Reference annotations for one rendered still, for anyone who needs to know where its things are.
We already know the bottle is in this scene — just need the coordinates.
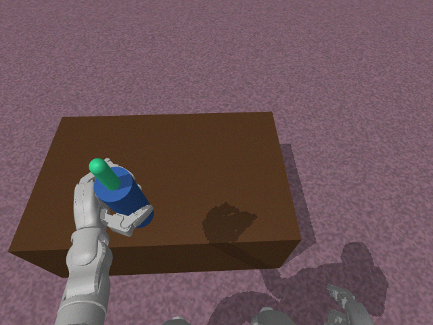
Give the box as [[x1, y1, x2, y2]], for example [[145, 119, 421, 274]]
[[89, 158, 154, 228]]

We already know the left robot hand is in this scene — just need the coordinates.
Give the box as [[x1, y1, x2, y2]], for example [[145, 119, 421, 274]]
[[74, 158, 154, 237]]

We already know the left robot arm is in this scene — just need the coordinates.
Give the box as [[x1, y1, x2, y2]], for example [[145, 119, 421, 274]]
[[54, 227, 113, 325]]

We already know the right robot hand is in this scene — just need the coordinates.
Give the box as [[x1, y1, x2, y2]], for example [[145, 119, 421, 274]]
[[324, 284, 374, 325]]

